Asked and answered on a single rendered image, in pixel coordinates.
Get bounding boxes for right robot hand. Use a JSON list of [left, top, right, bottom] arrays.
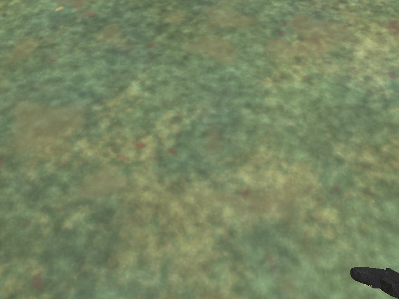
[[350, 267, 399, 299]]

